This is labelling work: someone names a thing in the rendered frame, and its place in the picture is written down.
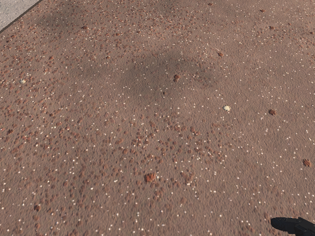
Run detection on right robot hand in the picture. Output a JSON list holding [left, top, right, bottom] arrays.
[[271, 217, 315, 236]]

